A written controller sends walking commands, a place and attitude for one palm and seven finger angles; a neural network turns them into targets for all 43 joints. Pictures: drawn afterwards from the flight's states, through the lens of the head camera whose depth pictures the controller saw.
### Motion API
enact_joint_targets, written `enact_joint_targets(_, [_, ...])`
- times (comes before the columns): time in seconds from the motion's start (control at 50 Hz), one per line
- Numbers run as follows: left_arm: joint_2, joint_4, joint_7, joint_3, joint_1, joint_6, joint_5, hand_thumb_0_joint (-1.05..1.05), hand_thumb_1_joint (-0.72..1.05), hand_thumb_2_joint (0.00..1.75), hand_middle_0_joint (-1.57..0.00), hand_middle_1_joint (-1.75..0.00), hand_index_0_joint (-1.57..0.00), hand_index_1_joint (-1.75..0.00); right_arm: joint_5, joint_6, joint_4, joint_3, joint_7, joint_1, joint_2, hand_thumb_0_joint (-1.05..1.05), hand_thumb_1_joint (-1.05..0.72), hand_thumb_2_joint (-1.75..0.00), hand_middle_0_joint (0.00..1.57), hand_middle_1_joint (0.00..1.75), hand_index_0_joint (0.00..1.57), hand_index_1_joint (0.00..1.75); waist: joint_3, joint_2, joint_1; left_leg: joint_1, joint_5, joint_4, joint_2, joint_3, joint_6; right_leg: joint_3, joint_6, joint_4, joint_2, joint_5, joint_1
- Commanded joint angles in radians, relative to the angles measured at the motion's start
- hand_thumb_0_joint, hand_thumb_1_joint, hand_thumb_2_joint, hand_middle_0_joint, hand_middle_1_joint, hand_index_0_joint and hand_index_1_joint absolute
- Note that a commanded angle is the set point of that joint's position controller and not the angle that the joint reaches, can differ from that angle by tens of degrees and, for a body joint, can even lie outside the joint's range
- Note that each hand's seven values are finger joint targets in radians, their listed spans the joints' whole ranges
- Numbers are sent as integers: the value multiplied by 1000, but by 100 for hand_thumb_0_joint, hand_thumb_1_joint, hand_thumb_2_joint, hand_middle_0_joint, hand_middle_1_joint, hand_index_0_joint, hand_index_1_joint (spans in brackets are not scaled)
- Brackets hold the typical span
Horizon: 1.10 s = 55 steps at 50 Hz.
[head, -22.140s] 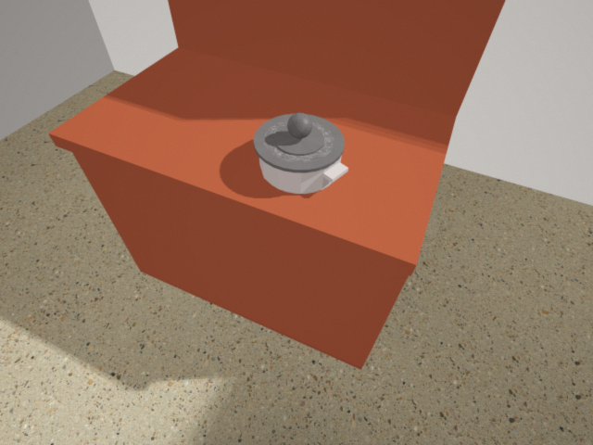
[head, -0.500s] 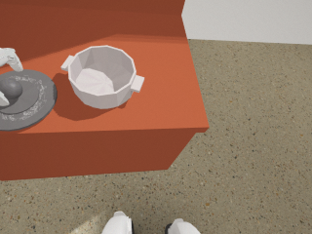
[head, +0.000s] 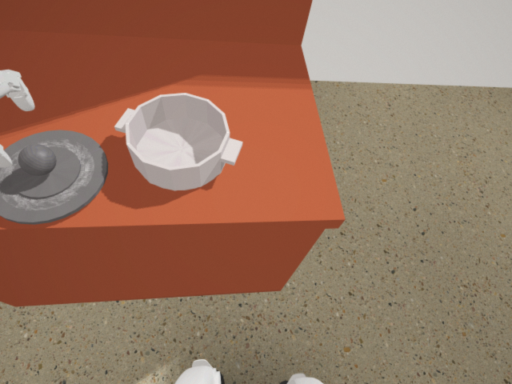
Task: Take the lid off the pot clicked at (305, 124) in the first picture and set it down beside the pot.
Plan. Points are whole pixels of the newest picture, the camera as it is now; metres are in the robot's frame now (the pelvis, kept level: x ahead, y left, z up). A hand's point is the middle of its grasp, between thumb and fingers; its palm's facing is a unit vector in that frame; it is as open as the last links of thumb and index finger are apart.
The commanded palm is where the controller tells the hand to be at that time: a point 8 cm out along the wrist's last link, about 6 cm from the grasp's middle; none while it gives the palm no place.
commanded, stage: raise the empty hand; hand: left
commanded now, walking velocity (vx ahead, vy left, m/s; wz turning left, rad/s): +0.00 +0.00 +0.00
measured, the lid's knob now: (37, 160) +0.48 +0.35 +0.00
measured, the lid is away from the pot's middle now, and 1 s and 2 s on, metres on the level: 0.24 0.24 0.24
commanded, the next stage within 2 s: draw the hand back to the body in 0.64 s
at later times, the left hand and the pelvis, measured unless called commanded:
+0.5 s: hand out of the picture +0.46 +0.35 +0.15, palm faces -0.38 -0.11 -0.92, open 11.0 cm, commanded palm +0.50 +0.34 +0.22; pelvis +0.00 +0.01 +0.01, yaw +1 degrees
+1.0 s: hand out of the picture +0.45 +0.34 +0.16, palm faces -0.36 -0.09 -0.93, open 11.0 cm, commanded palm +0.45 +0.33 +0.22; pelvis +0.01 +0.00 +0.02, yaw +2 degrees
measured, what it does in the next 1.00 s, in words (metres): stands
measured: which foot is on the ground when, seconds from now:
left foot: down 0.00-1.00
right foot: down 0.00-1.00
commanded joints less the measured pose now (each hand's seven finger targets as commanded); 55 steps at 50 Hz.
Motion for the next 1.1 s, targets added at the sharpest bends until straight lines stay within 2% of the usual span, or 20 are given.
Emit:
enact_joint_targets(0.0, [301, -192, 26, 55, -439, 7, -16, 0, 5, 51, -31, -94, -31, -94, -4, -16, -46, -70, -12, 122, -212, 0, -90, -90, 20, 30, 20, 30, -404, 181, -2, 611, 361, -98, 4, -84, -30, -79, -66, -85, 81, 127, -122])
enact_joint_targets(0.1, [254, -240, 8, 12, -494, 9, -31, 0, 5, 51, -31, -94, -31, -94, -2, -21, -32, -75, -10, 122, -213, 0, -90, -90, 20, 30, 20, 30, -406, 205, -6, 666, 372, -117, 12, -94, -33, -80, -68, -103, 78, 122, -128])
enact_joint_targets(0.14, [331, -271, 10, 81, -485, -3, -32, 0, 5, 51, -31, -94, -31, -94, -4, -25, -43, -71, -13, 121, -210, 0, -90, -90, 20, 30, 20, 30, -459, 208, 19, 681, 455, -117, 7, -95, -34, -79, -71, -103, 79, 166, -74])
enact_joint_targets(0.2, [253, -192, 7, 15, -475, 24, -34, 0, 5, 51, -31, -94, -31, -94, -1, -23, -38, -73, -4, 116, -213, 0, -90, -90, 20, 30, 20, 30, -359, 166, 2, 633, 347, -143, 5, -95, -33, -83, -68, -121, 77, 118, -104])
enact_joint_targets(0.26, [265, -229, 5, 17, -503, 30, -28, 0, 5, 51, -31, -94, -31, -94, -4, -28, -44, -73, -1, 112, -214, 0, -90, -90, 20, 30, 20, 30, -396, 183, 9, 665, 383, -149, 5, -94, -33, -79, -71, -125, 77, 139, -73])
enact_joint_targets(0.3, [269, -186, 1, 19, -494, 38, -26, 0, 5, 51, -31, -94, -31, -94, 1, -31, -48, -71, -2, 111, -212, 0, -90, -90, 20, 30, 20, 30, -369, 134, 5, 633, 331, -155, -1, -87, -25, -77, -67, -136, 75, 140, -56])
enact_joint_targets(0.34, [257, -239, -2, 5, -537, 36, -27, 0, 5, 51, -31, -94, -31, -94, 0, -34, -54, -72, -1, 104, -213, 0, -90, -90, 20, 30, 20, 30, -395, 198, 13, 676, 380, -165, 4, -97, -34, -77, -73, -135, 70, 144, -67])
enact_joint_targets(0.52, [269, -231, -20, 12, -571, 59, -30, 0, 5, 51, -31, -94, -31, -94, -2, -41, -53, -76, 6, 108, -212, 0, -90, -90, 20, 30, 20, 30, -396, 136, 16, 689, 376, -188, -2, -102, -28, -78, -68, -167, 68, 163, -14])
enact_joint_targets(0.54, [240, -214, -23, -10, -556, 57, -28, 0, 5, 51, -31, -94, -31, -94, -2, -43, -58, -74, 6, 102, -209, 0, -90, -90, 20, 30, 20, 30, -397, 146, 15, 691, 409, -186, -4, -96, -29, -75, -71, -164, 69, 179, -19])
enact_joint_targets(0.6, [205, -152, -28, -43, -536, 71, -29, 0, 5, 51, -31, -94, -31, -94, 2, -38, -47, -75, 15, 102, -214, 0, -90, -90, 20, 30, 20, 30, -316, 111, 9, 644, 325, -197, -3, -94, -28, -81, -69, -168, 68, 138, -38])
enact_joint_targets(0.64, [210, -245, -30, -38, -578, 59, -22, 0, 5, 51, -31, -94, -31, -94, -3, -36, -59, -78, 16, 90, -209, 0, -90, -90, 20, 30, 20, 30, -394, 172, 21, 703, 429, -188, 0, -96, -34, -76, -74, -162, 66, 180, -25])
enact_joint_targets(0.68, [202, -253, -33, -36, -586, 59, -24, 0, 5, 51, -31, -94, -31, -94, -7, -31, -52, -84, 18, 100, -208, 0, -90, -90, 20, 30, 20, 30, -403, 157, 12, 724, 432, -188, 1, -107, -36, -79, -68, -168, 71, 168, -35])
enact_joint_targets(0.74, [249, -205, -28, 8, -528, 52, -34, 0, 5, 51, -31, -94, -31, -94, -4, -34, -62, -78, 14, 96, -208, 0, -90, -90, 20, 30, 20, 30, -379, 114, 24, 675, 389, -197, -6, -93, -25, -77, -71, -171, 67, 175, -4])
enact_joint_targets(0.82, [276, -287, -14, 51, -491, 50, -26, 0, 5, 51, -31, -94, -31, -94, -8, -25, -90, -83, 25, 74, -198, 0, -90, -90, 20, 30, 20, 30, -420, 159, 42, 712, 454, -197, -10, -98, -32, -81, -74, -168, 66, 189, 27])
enact_joint_targets(0.86, [239, -240, -16, 36, -427, 55, -39, 0, 5, 51, -31, -94, -31, -94, -7, -20, -94, -82, 29, 60, -195, 0, -90, -90, 20, 30, 20, 30, -380, 119, 35, 682, 441, -195, -14, -84, -24, -80, -70, -173, 66, 199, 35])
enact_joint_targets(0.88, [275, -302, -16, 61, -451, 54, -45, 0, 5, 51, -31, -94, -31, -94, -5, -15, -98, -82, 32, 52, -198, 0, -90, -90, 20, 30, 20, 30, -395, 134, 46, 683, 435, -206, -13, -86, -24, -80, -71, -178, 62, 204, 56])
enact_joint_targets(0.94, [223, -410, -19, 47, -432, 47, -51, 0, 5, 51, -31, -94, -31, -94, -10, -10, -122, -90, 40, 26, -182, 0, -90, -90, 20, 30, 20, 30, -430, 193, 52, 774, 559, -206, -5, -107, -37, -89, -76, -183, 63, 209, 33])
enact_joint_targets(0.98, [290, -398, -15, 120, -353, 48, -65, 0, 5, 51, -31, -94, -31, -94, -9, 1, -130, -88, 45, 15, -184, 0, -90, -90, 20, 30, 20, 30, -422, 147, 60, 740, 509, -211, -14, -98, -23, -85, -71, -190, 60, 208, 75])
enact_joint_targets(1.06, [183, -428, -18, 50, -282, 61, -87, 0, 5, 51, -31, -94, -31, -94, -6, 13, -142, -87, 57, -26, -171, 0, -90, -90, 20, 30, 20, 30, -342, 132, 51, 723, 461, -233, -13, -95, -21, -91, -72, -204, 59, 180, 61])
enact_joint_targets(1.08, [226, -476, -17, 87, -295, 60, -90, 0, 5, 51, -31, -94, -31, -94, -5, 17, -147, -87, 58, -35, -174, 0, -90, -90, 20, 30, 20, 30, -364, 124, 64, 721, 436, -243, -16, -95, -19, -90, -72, -211, 55, 182, 89])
